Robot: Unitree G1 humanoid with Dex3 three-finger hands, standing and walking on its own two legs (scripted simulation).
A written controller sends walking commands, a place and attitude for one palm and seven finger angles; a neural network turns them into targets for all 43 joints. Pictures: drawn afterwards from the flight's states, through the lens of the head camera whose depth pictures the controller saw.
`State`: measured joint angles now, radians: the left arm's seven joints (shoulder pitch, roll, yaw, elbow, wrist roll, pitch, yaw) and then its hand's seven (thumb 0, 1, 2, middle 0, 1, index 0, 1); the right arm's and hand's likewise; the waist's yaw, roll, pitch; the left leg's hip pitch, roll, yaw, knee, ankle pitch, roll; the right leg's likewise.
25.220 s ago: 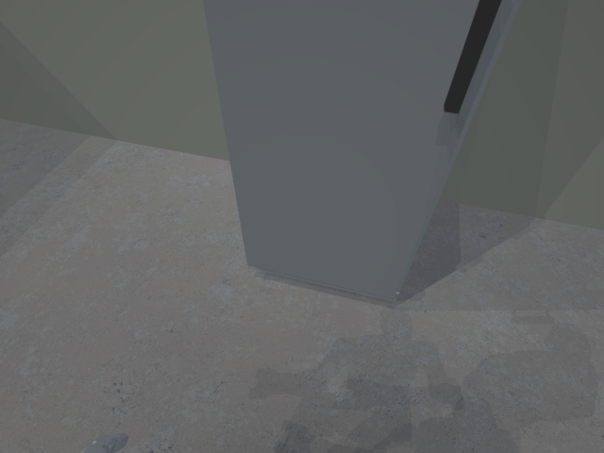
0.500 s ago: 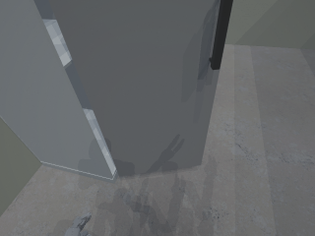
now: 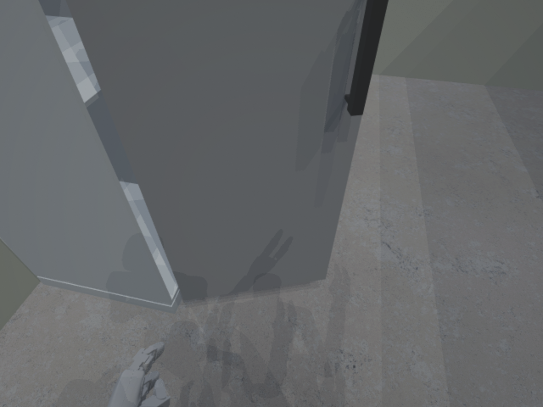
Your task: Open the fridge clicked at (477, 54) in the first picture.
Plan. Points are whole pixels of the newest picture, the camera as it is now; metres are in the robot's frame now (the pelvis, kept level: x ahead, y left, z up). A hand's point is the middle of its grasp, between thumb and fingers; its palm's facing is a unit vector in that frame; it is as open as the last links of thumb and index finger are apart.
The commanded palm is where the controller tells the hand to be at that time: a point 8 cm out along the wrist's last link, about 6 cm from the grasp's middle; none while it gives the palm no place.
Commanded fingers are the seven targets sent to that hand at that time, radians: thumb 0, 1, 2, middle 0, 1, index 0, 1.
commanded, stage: stop stepping back and stand still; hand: right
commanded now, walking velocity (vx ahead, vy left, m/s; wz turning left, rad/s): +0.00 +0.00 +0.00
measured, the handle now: (361, 52) +0.70 -0.13 +0.23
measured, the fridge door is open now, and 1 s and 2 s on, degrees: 68 68 68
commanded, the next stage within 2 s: let the arm hang, fingers relaxed in 0.40 s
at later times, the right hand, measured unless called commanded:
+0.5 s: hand out of the picture +0.23 -0.28 +0.17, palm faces +0.38 +0.80 -0.46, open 7.4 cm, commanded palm none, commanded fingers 0.00 -0.90 -0.90 0.20 0.30 0.20 0.30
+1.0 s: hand out of the picture -0.09 -0.18 -0.17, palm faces +0.05 +0.99 -0.12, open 7.3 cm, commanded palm none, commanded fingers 0.00 -0.90 -0.90 0.20 0.30 0.20 0.30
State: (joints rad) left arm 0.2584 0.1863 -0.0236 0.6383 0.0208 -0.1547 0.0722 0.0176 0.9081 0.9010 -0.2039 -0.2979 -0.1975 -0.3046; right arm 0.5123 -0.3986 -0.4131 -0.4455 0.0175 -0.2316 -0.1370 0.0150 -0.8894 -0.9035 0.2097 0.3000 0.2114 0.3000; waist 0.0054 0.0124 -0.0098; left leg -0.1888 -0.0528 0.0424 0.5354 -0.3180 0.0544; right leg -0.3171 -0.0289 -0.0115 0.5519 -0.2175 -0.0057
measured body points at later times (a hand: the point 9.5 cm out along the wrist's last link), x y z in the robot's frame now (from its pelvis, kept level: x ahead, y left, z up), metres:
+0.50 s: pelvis +0.02 -0.02 +0.01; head +0.04 -0.04 +0.46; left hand +0.20 +0.22 -0.06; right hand +0.21 -0.32 +0.19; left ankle -0.02 +0.08 -0.73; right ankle +0.05 -0.13 -0.73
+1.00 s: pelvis -0.01 -0.03 +0.01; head +0.02 -0.05 +0.45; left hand -0.02 +0.21 -0.14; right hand -0.09 -0.23 -0.16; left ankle -0.02 +0.08 -0.73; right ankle +0.05 -0.13 -0.73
